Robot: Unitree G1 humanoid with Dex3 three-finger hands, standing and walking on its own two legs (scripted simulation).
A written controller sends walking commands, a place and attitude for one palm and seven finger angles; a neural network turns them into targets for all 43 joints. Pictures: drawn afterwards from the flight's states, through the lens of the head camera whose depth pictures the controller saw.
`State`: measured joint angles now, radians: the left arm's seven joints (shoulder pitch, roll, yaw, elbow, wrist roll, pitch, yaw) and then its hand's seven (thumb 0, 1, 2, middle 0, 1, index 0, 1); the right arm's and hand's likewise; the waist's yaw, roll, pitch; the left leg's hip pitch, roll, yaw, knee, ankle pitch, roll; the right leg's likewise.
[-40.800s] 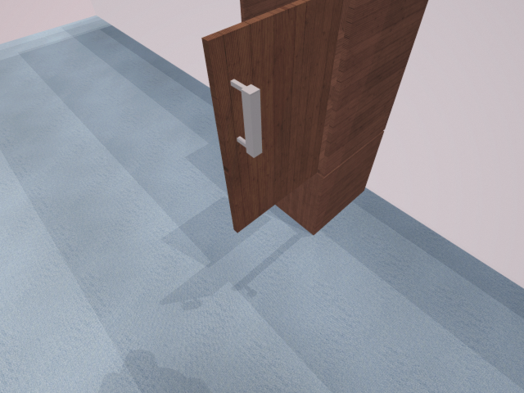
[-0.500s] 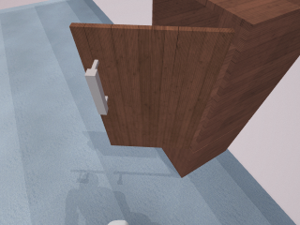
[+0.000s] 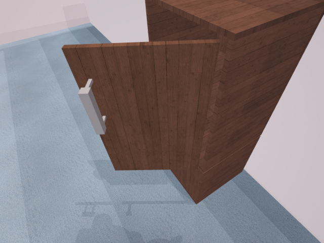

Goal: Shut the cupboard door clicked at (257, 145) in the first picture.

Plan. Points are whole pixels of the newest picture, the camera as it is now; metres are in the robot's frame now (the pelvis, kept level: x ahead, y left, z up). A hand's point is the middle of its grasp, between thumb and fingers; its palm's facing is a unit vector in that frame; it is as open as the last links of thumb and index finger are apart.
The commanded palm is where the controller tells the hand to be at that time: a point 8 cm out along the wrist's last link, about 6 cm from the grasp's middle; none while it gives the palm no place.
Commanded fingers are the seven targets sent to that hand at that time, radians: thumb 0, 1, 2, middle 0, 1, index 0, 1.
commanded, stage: come to a stop and stand still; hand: left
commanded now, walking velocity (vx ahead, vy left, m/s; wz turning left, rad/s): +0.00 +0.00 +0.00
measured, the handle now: (95, 107) +0.45 +0.22 +0.09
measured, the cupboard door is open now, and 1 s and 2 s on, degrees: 57 57 57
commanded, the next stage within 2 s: look again from close up in 0.24 s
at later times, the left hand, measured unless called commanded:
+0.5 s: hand out of the picture +0.03 +0.18 -0.15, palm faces -0.01 -0.97 -0.23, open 7.4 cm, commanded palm none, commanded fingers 0.00 0.90 0.90 -0.20 -0.30 -0.20 -0.30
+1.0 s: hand out of the picture +0.09 +0.20 -0.14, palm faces +0.14 -0.96 -0.23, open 7.4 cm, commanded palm +0.12 +0.23 -0.05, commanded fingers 0.00 0.90 0.90 -0.25 -0.36 -0.25 -0.36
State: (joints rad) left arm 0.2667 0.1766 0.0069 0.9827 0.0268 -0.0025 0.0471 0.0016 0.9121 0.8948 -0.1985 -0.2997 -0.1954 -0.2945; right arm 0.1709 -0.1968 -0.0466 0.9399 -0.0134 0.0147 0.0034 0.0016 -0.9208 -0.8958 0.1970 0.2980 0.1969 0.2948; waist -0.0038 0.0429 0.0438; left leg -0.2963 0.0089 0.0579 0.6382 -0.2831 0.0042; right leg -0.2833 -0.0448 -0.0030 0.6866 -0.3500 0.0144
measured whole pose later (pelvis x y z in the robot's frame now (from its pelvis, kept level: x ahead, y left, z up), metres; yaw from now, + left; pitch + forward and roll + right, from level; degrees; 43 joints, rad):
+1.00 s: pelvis +0.03 +0.00 +0.02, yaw +0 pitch -1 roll +0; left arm 0.35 0.19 0.06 0.74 -0.03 0.04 0.04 0.01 0.90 0.89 -0.20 -0.30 -0.20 -0.30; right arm 0.24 -0.19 0.01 1.00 0.00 -0.09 -0.05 0.01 -0.92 -0.90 0.20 0.30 0.20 0.29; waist 0.01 -0.01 0.06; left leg -0.22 0.01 0.05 0.49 -0.25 0.00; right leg -0.20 -0.03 -0.01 0.51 -0.29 0.02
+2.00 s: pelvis -0.01 +0.01 -0.05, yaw +2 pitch +8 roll -2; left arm 0.45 0.25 0.11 -0.18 -0.29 -0.26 -0.27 0.01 0.90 0.90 -0.99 -1.17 -0.99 -1.16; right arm 0.28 -0.26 0.00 0.53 0.05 -0.24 -0.07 0.01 -0.91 -0.90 0.20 0.30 0.20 0.30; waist 0.01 0.04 -0.08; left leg -0.73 0.03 -0.02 1.02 -0.44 0.01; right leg -0.65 -0.03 -0.06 0.98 -0.47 0.02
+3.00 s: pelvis +0.01 -0.01 -0.01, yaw +2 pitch +2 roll +0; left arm 0.31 0.26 0.17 -0.11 -0.30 -0.09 -0.27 0.01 0.90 0.90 -1.30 -1.50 -1.30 -1.50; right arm 0.26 -0.26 0.04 0.57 0.05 -0.26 -0.07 0.01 -0.90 -0.90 0.20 0.30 0.20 0.30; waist 0.02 0.07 -0.05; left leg -0.44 0.03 -0.01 0.75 -0.34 -0.01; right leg -0.39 -0.02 -0.06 0.75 -0.39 0.00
